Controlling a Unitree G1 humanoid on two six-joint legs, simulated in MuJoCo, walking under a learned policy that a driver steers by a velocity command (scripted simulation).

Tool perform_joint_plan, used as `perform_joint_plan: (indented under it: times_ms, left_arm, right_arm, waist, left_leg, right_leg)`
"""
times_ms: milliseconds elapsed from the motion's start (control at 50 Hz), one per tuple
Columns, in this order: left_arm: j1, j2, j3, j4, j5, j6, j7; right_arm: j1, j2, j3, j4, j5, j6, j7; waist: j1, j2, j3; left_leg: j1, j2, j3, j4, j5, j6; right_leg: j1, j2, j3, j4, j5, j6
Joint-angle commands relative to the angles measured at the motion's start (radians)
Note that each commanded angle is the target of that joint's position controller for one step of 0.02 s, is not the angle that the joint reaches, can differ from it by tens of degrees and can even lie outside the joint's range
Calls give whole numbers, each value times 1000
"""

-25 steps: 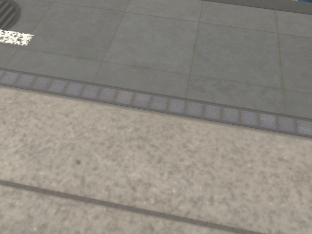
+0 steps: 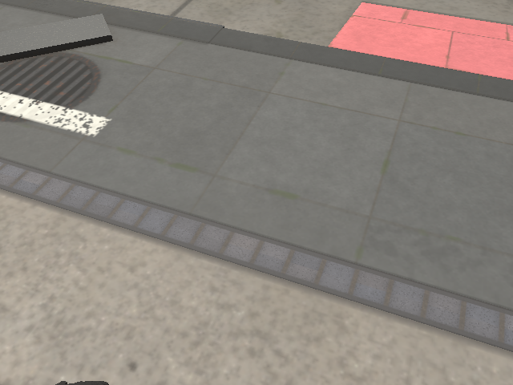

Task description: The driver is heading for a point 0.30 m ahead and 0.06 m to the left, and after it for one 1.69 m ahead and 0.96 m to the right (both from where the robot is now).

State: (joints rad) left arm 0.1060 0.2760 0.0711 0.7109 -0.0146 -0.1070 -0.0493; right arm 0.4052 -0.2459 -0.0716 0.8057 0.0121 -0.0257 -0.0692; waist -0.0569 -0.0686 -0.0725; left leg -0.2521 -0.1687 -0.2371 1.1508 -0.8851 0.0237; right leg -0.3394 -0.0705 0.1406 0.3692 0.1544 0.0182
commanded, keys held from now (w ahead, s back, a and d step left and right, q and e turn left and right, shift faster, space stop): w+q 0.14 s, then w+e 0.86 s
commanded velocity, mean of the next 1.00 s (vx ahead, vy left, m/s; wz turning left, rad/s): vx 0.50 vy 0.00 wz -0.15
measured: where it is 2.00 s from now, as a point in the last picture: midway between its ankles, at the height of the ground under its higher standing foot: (332, 260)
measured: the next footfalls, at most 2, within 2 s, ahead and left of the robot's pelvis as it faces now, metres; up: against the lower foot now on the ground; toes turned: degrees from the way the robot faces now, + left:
left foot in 0.46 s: +0.39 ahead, +0.12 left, +0.00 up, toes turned +1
right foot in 0.96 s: +0.64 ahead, -0.18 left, +0.00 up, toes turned -16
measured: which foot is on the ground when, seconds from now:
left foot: down 0.00-0.00, up 0.02-0.44, down 0.46-0.94, up 0.96-1.00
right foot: down 0.00-0.48, up 0.50-0.94, down 0.96-1.00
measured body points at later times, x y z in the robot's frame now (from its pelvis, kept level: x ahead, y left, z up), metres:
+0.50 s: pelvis +0.26 +0.00 -0.04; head +0.30 +0.01 +0.41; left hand +0.14 +0.23 -0.17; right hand +0.56 -0.17 -0.08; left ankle +0.35 +0.11 -0.76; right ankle +0.09 -0.14 -0.73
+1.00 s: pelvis +0.53 -0.07 -0.05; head +0.57 -0.09 +0.40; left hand +0.79 +0.13 -0.13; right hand +0.49 -0.35 -0.19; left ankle +0.38 +0.12 -0.71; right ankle +0.61 -0.17 -0.76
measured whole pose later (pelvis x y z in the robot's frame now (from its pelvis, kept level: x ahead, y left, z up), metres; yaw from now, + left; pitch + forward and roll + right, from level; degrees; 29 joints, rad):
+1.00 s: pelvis +0.53 -0.07 -0.05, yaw -16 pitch +3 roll +2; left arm 0.09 0.28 0.07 0.66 -0.02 -0.03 -0.04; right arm 0.28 -0.28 -0.08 0.90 0.01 -0.07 0.00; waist -0.04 -0.01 0.05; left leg -0.14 0.08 0.11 0.91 -0.52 -0.04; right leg -0.55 0.02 -0.03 0.68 -0.19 -0.10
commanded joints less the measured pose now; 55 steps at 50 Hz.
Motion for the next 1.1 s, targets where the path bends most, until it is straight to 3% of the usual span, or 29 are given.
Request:
perform_joint_plan:
  times_ms: [20, 40, 60, 80, 120, 160, 200, 240, 300, 380, 420, 440, 460, 480, 500, 520, 560, 580, 640, 780, 880, 920, 940, 960, 980, 1000, 1020, 1060, 1100]
  left_arm:
    - [513, 162, 63, 157, 12, 11, -10]
    - [603, 223, 75, 193, -11, 27, -23]
    - [571, 283, 94, 233, -34, 39, -17]
    - [481, 119, 46, 203, -5, 50, 8]
    - [280, 8, -11, 183, 41, 37, 31]
    - [181, -55, -43, 193, 37, 29, 41]
    - [198, 6, -35, 197, 55, 13, 57]
    - [305, 45, -26, 239, 25, 13, 79]
    - [395, 81, -13, 260, -7, 17, 92]
    - [491, 70, -4, 280, -9, 46, 93]
    - [490, 73, 4, 272, -6, 56, 84]
    - [469, 78, 7, 259, -2, 56, 78]
    - [400, 80, 6, 217, 8, 47, 70]
    - [464, -36, -34, 179, 2, 25, 63]
    - [497, 1, -25, 199, -11, 6, 51]
    - [423, 66, 5, 178, -36, 10, 55]
    - [291, 63, 18, 136, -19, 29, 69]
    - [293, 42, 24, 136, -13, 45, 71]
    - [287, -8, 19, 104, -12, 73, 68]
    - [60, 5, 6, -2, 0, 69, 33]
    - [-64, 50, 8, -93, 1, 77, 2]
    - [16, 93, 29, -95, 3, 80, -3]
    - [171, 138, 57, -57, -2, 81, 1]
    - [347, 233, 96, -20, -9, 88, 20]
    - [313, 349, 105, -34, -18, 75, 20]
    - [370, 257, 80, -59, -6, 65, 19]
    - [327, 208, 63, -50, 5, 52, 19]
    - [182, 146, 43, -77, 3, 46, 24]
    - [129, 121, 32, -102, 14, 45, 31]
  right_arm:
    - [233, 73, 24, 50, 17, -18, 55]
    - [289, 54, 27, 32, 46, -38, 49]
    - [144, -1, 26, -65, 84, -56, 30]
    - [-86, -54, 11, -91, 82, -44, 8]
    - [-218, -46, 9, -151, 30, -10, 5]
    - [-162, 9, 8, -146, 22, 2, 20]
    - [-170, -16, 4, -160, -11, -16, 40]
    - [-269, 29, 18, -180, -35, -35, 58]
    - [-423, 68, 33, -222, 11, -52, 83]
    - [-516, 33, 21, -241, 15, -77, 109]
    - [-479, -6, 4, -233, 16, -87, 108]
    - [-362, -53, -18, -202, 9, -91, 102]
    - [-153, -125, -41, -164, -9, -93, 91]
    - [14, -232, -68, -127, -24, -85, 83]
    - [59, -165, -55, -95, -12, -73, 82]
    - [-15, -111, -36, -90, -14, -64, 77]
    - [-187, -45, -13, -92, -10, -64, 80]
    - [-242, -15, -6, -87, -17, -71, 85]
    - [-272, -46, -19, -51, -24, -88, 87]
    - [-212, -130, -36, 23, -15, -84, 54]
    - [-139, -202, -55, 59, 14, -59, 54]
    - [-144, -236, -62, 56, 18, -44, 51]
    - [-148, -227, -56, 53, 19, -36, 49]
    - [-123, -190, -39, 37, -8, -40, 48]
    - [-28, -45, 13, -22, -42, -72, 71]
    - [-144, -146, -5, -24, 1, -111, 87]
    - [-233, -180, -16, -52, 33, -125, 91]
    - [-257, -163, -14, -43, -9, -126, 71]
    - [-229, -156, -21, -47, -15, -99, 71]
  waist:
    - [140, -261, -102]
    - [119, -413, -148]
    - [108, -408, -96]
    - [155, -108, 31]
    - [99, 6, 146]
    - [13, -59, 189]
    - [5, -52, 200]
    - [49, -34, 142]
    - [106, -5, 172]
    - [142, -3, 193]
    - [103, -45, 139]
    - [39, -46, 53]
    - [-72, -42, -107]
    - [-96, 183, -328]
    - [-88, 274, -429]
    - [-65, 227, -242]
    - [3, 161, -17]
    - [44, 176, 31]
    - [89, 155, 80]
    - [47, 108, 121]
    - [20, 108, 141]
    - [76, 142, 69]
    - [160, 124, -7]
    - [223, 1, -113]
    - [100, -253, -234]
    - [190, -116, -325]
    - [191, -73, -177]
    - [105, 55, -43]
    - [49, 36, -21]
  left_leg:
    - [-685, -26, -42, 706, -36, 12]
    - [-880, -9, 6, 1000, 14, -19]
    - [-1064, 67, 118, 999, 185, -25]
    - [-1102, 133, 165, 954, 319, -9]
    - [-915, 202, 98, 889, 450, 8]
    - [-773, 217, 40, 634, 580, 34]
    - [-595, 176, 106, 159, 863, 15]
    - [-454, 202, 219, -138, 1018, -19]
    - [-425, 188, 219, -462, 996, -47]
    - [-391, 158, 216, -661, 913, -28]
    - [-221, 124, 234, -730, 812, 7]
    - [-8, 118, 238, -726, 818, 42]
    - [346, 236, 140, -628, 924, 107]
    - [801, 527, -237, -630, 917, 261]
    - [786, 614, -440, -727, 834, 303]
    - [635, 567, -298, -757, 796, 256]
    - [298, 467, -70, -863, 847, 194]
    - [182, 427, 6, -914, 839, 170]
    - [36, 426, 117, -998, 905, 179]
    - [83, 409, 322, -1001, 973, 141]
    - [264, 467, 373, -902, 1075, 102]
    - [283, 452, 416, -712, 1399, 74]
    - [226, 413, 453, -501, 1477, 46]
    - [-27, 367, 466, -172, 1218, -6]
    - [-454, 154, 342, 173, 314, -60]
    - [-555, 156, 145, 249, 303, -33]
    - [-630, 198, 151, 227, 398, -7]
    - [-503, 271, 152, 52, 524, -3]
    - [-385, 287, 149, -34, 561, -19]
  right_leg:
    - [759, -165, 134, 342, 85, -64]
    - [783, -327, 409, 215, 33, -180]
    - [751, -437, 625, 3, -432, -282]
    - [599, -381, 555, -107, -669, -261]
    - [214, -352, 395, -82, -498, -247]
    - [-12, -226, 178, -107, -484, -157]
    - [-148, -91, -23, -157, -299, -144]
    - [-71, -83, -31, -197, -185, -178]
    - [125, -145, 37, -230, -144, -197]
    - [330, -182, 84, -149, -77, -192]
    - [348, -162, 80, -45, 104, -173]
    - [297, -119, 50, 92, 240, -151]
    - [97, -72, 17, 335, 167, -118]
    - [-303, 66, -62, 729, -247, -52]
    - [-383, 77, 48, 881, -738, -46]
    - [-461, 31, 34, 946, -673, -38]
    - [-428, -30, -34, 871, -528, -33]
    - [-369, -54, -31, 830, -485, -33]
    - [-316, -67, -37, 798, -398, -22]
    - [-313, -47, -89, 415, -76, -34]
    - [-321, -14, -158, 296, -243, -90]
    - [-149, 68, -237, 279, -355, -132]
    - [69, 126, -261, 222, -315, -166]
    - [402, 30, -64, 203, -265, -232]
    - [717, -232, 548, 56, -465, -439]
    - [767, -265, 693, -76, -557, -440]
    - [676, -236, 546, -74, -460, -383]
    - [381, -160, 331, -70, -215, -322]
    - [234, -123, 254, -107, -77, -316]
Velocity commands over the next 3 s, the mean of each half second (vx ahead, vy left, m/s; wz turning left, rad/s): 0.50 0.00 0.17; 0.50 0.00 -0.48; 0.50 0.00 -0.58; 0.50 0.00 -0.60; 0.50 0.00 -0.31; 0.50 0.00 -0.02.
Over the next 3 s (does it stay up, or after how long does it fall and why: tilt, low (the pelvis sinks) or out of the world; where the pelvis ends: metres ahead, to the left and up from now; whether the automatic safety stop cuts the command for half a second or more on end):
stays up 1.33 -0.75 -0.03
